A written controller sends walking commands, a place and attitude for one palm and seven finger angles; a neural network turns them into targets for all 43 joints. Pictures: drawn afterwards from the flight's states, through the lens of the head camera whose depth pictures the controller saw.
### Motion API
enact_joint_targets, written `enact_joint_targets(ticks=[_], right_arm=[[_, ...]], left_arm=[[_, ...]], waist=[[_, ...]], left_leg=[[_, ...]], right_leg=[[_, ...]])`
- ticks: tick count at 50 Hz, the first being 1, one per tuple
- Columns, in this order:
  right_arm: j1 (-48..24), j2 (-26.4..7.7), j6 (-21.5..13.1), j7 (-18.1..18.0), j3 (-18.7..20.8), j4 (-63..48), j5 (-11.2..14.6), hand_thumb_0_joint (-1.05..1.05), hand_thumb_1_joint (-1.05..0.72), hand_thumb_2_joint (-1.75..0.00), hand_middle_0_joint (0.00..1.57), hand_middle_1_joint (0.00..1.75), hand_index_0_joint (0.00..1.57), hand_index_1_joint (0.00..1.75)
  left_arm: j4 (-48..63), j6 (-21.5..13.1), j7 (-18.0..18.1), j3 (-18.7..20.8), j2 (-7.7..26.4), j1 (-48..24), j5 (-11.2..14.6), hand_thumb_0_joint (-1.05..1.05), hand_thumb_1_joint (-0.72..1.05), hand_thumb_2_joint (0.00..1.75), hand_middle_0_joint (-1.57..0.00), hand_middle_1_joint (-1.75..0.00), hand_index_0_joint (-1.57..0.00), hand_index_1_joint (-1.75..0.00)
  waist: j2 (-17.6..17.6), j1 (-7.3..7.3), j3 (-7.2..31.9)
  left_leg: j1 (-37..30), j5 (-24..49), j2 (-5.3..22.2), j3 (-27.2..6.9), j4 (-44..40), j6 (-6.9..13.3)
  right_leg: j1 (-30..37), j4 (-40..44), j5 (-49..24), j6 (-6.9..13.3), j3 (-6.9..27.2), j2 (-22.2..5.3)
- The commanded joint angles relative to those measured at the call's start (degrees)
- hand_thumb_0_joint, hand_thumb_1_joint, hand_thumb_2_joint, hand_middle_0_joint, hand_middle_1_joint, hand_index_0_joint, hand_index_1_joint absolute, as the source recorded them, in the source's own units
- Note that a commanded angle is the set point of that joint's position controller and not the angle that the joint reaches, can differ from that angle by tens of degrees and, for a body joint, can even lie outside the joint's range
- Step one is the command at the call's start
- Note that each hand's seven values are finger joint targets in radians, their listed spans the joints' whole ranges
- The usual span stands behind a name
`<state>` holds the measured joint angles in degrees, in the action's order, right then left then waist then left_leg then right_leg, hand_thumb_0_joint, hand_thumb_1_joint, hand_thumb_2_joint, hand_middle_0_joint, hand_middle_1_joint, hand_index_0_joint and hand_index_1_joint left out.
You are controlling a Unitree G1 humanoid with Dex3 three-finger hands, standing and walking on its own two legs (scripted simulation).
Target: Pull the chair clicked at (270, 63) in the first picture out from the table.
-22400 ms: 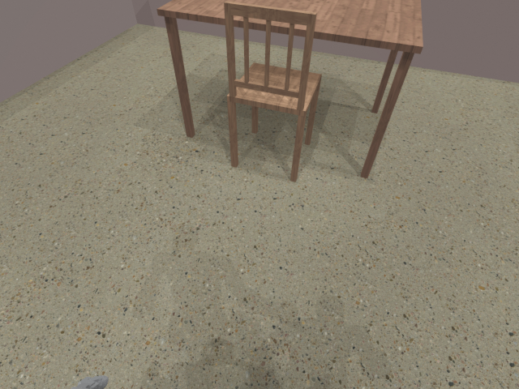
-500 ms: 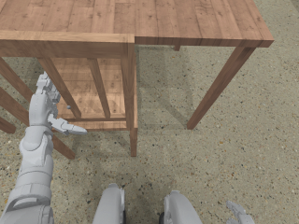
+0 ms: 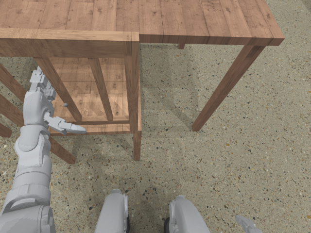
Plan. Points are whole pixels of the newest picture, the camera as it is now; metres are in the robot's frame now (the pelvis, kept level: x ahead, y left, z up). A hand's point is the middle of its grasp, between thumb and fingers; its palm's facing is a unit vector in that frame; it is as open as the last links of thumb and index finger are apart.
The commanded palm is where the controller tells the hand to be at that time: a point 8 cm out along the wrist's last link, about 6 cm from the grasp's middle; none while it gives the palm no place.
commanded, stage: hook a spindle and tug to test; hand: left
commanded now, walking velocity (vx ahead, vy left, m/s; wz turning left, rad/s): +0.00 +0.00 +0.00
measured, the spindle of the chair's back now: (64, 94) +0.44 +0.23 +0.03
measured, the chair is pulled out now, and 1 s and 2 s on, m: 0.00 0.00 0.04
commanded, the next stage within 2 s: step backward, pulling the chair out in 1.58 s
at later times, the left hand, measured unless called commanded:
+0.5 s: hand (73, 105) +0.42 +0.21 +0.03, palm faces +0.06 -1.00 -0.02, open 14.6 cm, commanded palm +0.39 +0.25 +0.03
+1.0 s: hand (75, 104) +0.42 +0.20 +0.03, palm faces +0.08 -1.00 -0.03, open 5.1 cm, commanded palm +0.39 +0.25 +0.03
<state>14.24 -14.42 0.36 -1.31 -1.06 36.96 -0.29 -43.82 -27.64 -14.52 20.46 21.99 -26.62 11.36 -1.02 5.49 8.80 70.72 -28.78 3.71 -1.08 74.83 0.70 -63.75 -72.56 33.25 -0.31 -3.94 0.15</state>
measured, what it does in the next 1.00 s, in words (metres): stands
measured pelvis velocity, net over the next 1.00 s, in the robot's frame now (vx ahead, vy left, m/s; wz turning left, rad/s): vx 0.00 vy -0.01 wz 0.00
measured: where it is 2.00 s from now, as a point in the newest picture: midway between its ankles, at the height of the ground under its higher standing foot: outside the picture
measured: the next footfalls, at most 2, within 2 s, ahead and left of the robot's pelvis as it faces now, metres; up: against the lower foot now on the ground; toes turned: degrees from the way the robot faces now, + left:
none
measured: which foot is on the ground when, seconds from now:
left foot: down 0.00-1.00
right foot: down 0.00-1.00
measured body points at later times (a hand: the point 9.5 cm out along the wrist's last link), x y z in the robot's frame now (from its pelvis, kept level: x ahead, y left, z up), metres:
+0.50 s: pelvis +0.00 +0.00 +0.00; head +0.13 +0.02 +0.43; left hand +0.41 +0.26 +0.03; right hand +0.10 -0.26 -0.11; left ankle +0.05 +0.11 -0.61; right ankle +0.01 -0.13 -0.61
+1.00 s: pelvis +0.00 -0.01 +0.00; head +0.13 +0.01 +0.43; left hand +0.41 +0.26 +0.03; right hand +0.10 -0.27 -0.12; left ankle +0.05 +0.11 -0.61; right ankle +0.01 -0.13 -0.61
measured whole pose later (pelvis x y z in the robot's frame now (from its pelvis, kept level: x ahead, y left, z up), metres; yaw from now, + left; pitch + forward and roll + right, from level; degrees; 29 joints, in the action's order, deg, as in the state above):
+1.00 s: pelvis +0.00 -0.01 +0.00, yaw +0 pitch +24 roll -3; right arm 13.6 -14.4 1.4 -0.9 -0.8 36.1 -0.2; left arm -44.5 -27.4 -11.9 18.8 20.4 -26.6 10.5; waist -1.3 5.5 9.2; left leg 70.0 -28.7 3.8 -0.9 74.2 0.0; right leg -63.7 -72.9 33.6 0.3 -3.6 0.3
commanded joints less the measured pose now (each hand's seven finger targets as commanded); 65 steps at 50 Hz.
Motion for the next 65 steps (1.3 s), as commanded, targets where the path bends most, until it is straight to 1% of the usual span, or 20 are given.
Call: enact_joint_targets(ticks=[1,3,5,10,19,21,23,25,29,36,40,44,45,47,51,54,57,61,63,65], right_arm=[[4.74,-9.82,-1.52,-0.61,3.83,-5.46,0.31,0.0,-0.9,-0.9,0.2,0.3,0.2,0.3],[4.79,-9.99,-1.14,-0.63,3.87,-5.6,0.43,0.0,-0.9,-0.9,0.2,0.3,0.2,0.3],[4.77,-10.01,-0.93,-0.7,3.8,-5.61,0.41,0.0,-0.9,-0.9,0.2,0.3,0.2,0.3],[4.19,-9.56,-1.13,-0.43,3.82,-6.35,0.09,0.0,-0.9,-0.9,0.2,0.3,0.2,0.3],[4.03,-9.57,-0.46,-0.31,3.76,-6.23,0.09,0.0,-0.9,-0.9,0.2,0.3,0.2,0.3],[4.17,-9.74,-0.39,-0.36,3.85,-6.35,0.14,0.0,-0.9,-0.9,0.2,0.3,0.2,0.3],[3.82,-9.41,-0.28,-0.49,3.73,-6.2,0.25,0.0,-0.9,-0.9,0.2,0.3,0.2,0.3],[4.1,-9.56,-0.37,-0.71,3.62,-5.94,0.21,0.0,-0.9,-0.9,0.2,0.3,0.2,0.3],[3.84,-9.13,-0.66,-0.62,3.66,-6.21,0.07,0.0,-0.9,-0.9,0.2,0.3,0.2,0.3],[4.3,-9.5,-0.52,-0.55,3.77,-5.48,0.21,0.0,-0.9,-0.9,0.2,0.3,0.2,0.3],[4.36,-9.5,-0.53,-0.57,3.81,-5.95,0.2,0.0,-0.9,-0.9,0.2,0.3,0.2,0.3],[4.31,-9.27,-0.49,-0.47,3.77,-5.85,0.21,0.0,-0.9,-0.9,0.2,0.3,0.2,0.3],[4.32,-9.26,-0.64,-0.48,3.77,-5.74,0.13,0.0,-0.9,-0.9,0.2,0.3,0.2,0.3],[4.24,-9.34,-0.67,-0.55,3.85,-5.67,0.08,0.0,-0.9,-0.9,0.2,0.3,0.2,0.3],[4.07,-9.13,-0.69,-0.11,3.98,-6.42,0.29,0.0,-0.9,-0.9,0.2,0.3,0.2,0.3],[3.57,-8.98,-0.55,-0.09,4.01,-6.97,0.44,0.0,-0.9,-0.9,0.2,0.3,0.2,0.3],[3.22,-8.74,-0.77,0.33,4.09,-7.57,0.59,0.0,-0.9,-0.9,0.2,0.3,0.2,0.3],[2.89,-8.5,-1.07,0.71,4.16,-8.07,0.62,0.0,-0.9,-0.9,0.2,0.3,0.2,0.3],[2.7,-8.57,-1.14,0.67,4.17,-7.94,0.52,0.0,-0.9,-0.9,0.2,0.3,0.2,0.3],[2.57,-8.4,-1.42,0.78,4.35,-8.28,0.54,0.0,-0.9,-0.9,0.2,0.3,0.2,0.3]], left_arm=[[12.05,-2.68,-0.81,-0.26,9.89,-15.09,0.62,0.0,-0.5,0.3,-0.06,-0.08,-0.06,-0.08],[10.1,-1.46,-0.4,1.35,10.83,-12.57,0.9,0.0,-0.5,0.3,-0.06,-0.08,-0.06,-0.08],[9.45,-1.22,0.23,1.53,11.1,-14.44,0.69,0.0,-0.5,0.3,-0.08,-0.13,-0.08,-0.13],[14.39,-3.64,2.22,0.31,10.17,-17.31,-0.12,0.0,-0.5,0.3,-0.17,-0.41,-0.17,-0.41],[11.58,-3.1,2.31,-0.93,8.58,-15.49,-0.61,0.0,-0.5,0.3,-0.32,-0.9,-0.32,-0.9],[12.13,-2.85,2.2,0.58,10.14,-15.26,-0.39,0.0,-0.39,0.35,-0.36,-1.01,-0.36,-1.01],[11.46,-2.56,2.26,-0.22,9.13,-16.08,-0.1,0.0,-0.28,0.4,-0.39,-1.12,-0.39,-1.12],[10.36,-2.82,2.47,1.55,11.34,-17.04,-0.3,0.0,-0.16,0.44,-0.43,-1.23,-0.43,-1.23],[12.65,-4.35,2.6,0.62,10.21,-17.37,-0.41,0.0,0.06,0.54,-0.5,-1.45,-0.5,-1.45],[10.43,-3.26,1.89,0.02,9.85,-16.77,-0.26,0.0,0.45,0.71,-0.5,-1.45,-0.5,-1.45],[11.06,-3.01,2.34,1.41,10.96,-15.49,0.03,0.0,0.68,0.8,-0.5,-1.45,-0.5,-1.45],[10.93,-3.51,2.51,0.56,10.25,-16.41,-0.49,0.0,0.9,0.9,-0.5,-1.45,-0.5,-1.45],[10.66,-3.56,2.47,-0.02,9.87,-17.69,-0.5,0.0,0.9,0.9,-0.5,-1.45,-0.5,-1.45],[11.23,-4.05,2.37,1.06,10.91,-17.34,-0.43,0.0,0.9,0.9,-0.5,-1.45,-0.5,-1.45],[13.61,-3.77,1.88,-0.45,8.65,-12.89,0.2,0.0,0.9,0.9,-0.5,-1.45,-0.5,-1.45],[15.45,-3.43,2.04,0.22,9.34,-9.63,0.5,0.0,0.9,0.9,-0.5,-1.45,-0.5,-1.45],[17.81,-3.48,2.25,0.08,8.4,-4.33,0.91,0.0,0.9,0.9,-0.5,-1.45,-0.5,-1.45],[20.5,-3.65,2.87,-0.36,7.02,-0.23,1.59,0.0,0.9,0.9,-0.5,-1.45,-0.5,-1.45],[20.89,-4.03,3.17,1.5,9.04,0.74,1.49,0.0,0.9,0.9,-0.5,-1.45,-0.5,-1.45],[21.79,-4.3,3.25,0.18,7.03,2.14,1.61,0.0,0.9,0.9,-0.5,-1.45,-0.5,-1.45]], waist=[[-8.03,-0.16,27.25],[-5.62,-0.66,25.5],[-4.44,-0.05,23.69],[-7.62,-0.24,26.05],[-6.0,-0.11,25.32],[-5.81,-0.63,26.72],[-4.21,0.2,25.36],[-3.53,0.2,23.94],[-6.23,-0.48,26.58],[-4.84,0.33,24.93],[-4.39,-0.52,26.02],[-4.2,-0.08,25.41],[-4.66,0.51,24.66],[-5.11,-0.19,25.98],[-5.95,-0.95,28.47],[-4.35,-1.41,27.81],[-5.35,-2.28,27.89],[-3.97,-1.98,26.72],[-4.13,-2.48,25.69],[-3.83,-2.13,25.39]], left_leg=[[-30.59,18.64,-1.58,-2.54,-9.44,-0.02],[-28.41,17.88,-1.63,-2.38,-9.65,0.05],[-26.74,16.15,-1.65,-2.33,-9.45,0.29],[-29.83,17.57,-1.64,-2.59,-9.58,-0.04],[-29.11,16.42,-1.72,-2.51,-9.93,-0.17],[-29.16,17.14,-1.7,-2.36,-9.59,-0.11],[-27.2,15.81,-1.84,-1.88,-9.32,0.23],[-25.27,14.63,-1.87,-1.83,-9.04,0.41],[-27.57,16.22,-1.94,-1.54,-9.06,0.17],[-26.22,15.61,-1.89,-1.54,-8.9,0.34],[-25.65,16.51,-2.01,-1.44,-8.82,0.41],[-25.15,15.78,-2.08,-1.13,-8.62,0.42],[-24.83,15.63,-2.06,-1.08,-8.26,0.64],[-25.37,15.92,-2.08,-1.1,-8.34,0.42],[-28.18,19.23,-2.06,-0.98,-8.87,0.25],[-26.94,19.36,-2.08,-0.61,-9.28,0.42],[-28.32,21.26,-1.99,-0.44,-9.87,0.2],[-27.84,22.49,-1.98,-0.13,-10.19,0.33],[-26.69,22.06,-1.94,-0.22,-10.32,0.2],[-27.05,22.6,-1.94,-0.12,-10.13,0.35]], right_leg=[[4.19,10.19,-15.12,1.94,0.6,1.62],[5.27,10.42,-15.19,1.83,0.53,1.65],[4.51,10.41,-14.2,1.72,0.62,1.71],[3.7,9.82,-14.29,1.97,0.63,1.69],[4.45,10.34,-14.01,1.91,0.47,1.65],[5.17,10.17,-14.69,1.88,0.76,1.63],[5.91,10.78,-14.61,1.55,1.08,1.59],[6.03,10.61,-13.97,1.57,1.28,1.67],[6.27,10.27,-14.84,1.71,1.49,1.65],[5.93,10.58,-15.0,1.56,1.46,1.61],[7.44,10.24,-15.99,1.61,1.65,1.59],[7.36,10.38,-15.72,1.48,1.87,1.61],[6.56,10.44,-15.74,1.49,2.08,1.66],[7.26,10.23,-15.85,1.51,2.11,1.62],[8.6,10.25,-18.57,1.65,1.82,1.6],[10.8,10.53,-19.84,1.47,2.06,1.7],[11.37,10.52,-21.35,1.62,1.78,1.87],[12.65,10.8,-23.34,1.38,1.7,2.03],[13.12,10.39,-23.24,1.44,1.72,2.08],[12.7,10.4,-23.6,1.38,1.69,2.12]])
